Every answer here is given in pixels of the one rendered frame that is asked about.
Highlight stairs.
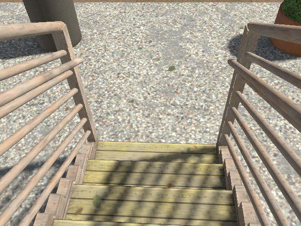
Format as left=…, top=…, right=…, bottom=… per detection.
left=53, top=140, right=238, bottom=226

